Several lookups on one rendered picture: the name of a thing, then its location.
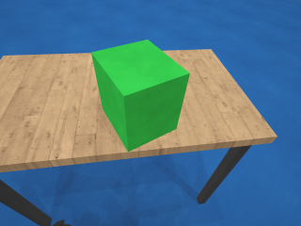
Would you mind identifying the carton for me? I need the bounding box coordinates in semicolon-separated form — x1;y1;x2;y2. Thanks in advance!
91;40;190;152

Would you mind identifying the table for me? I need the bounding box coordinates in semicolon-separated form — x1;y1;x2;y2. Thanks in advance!
0;49;277;226

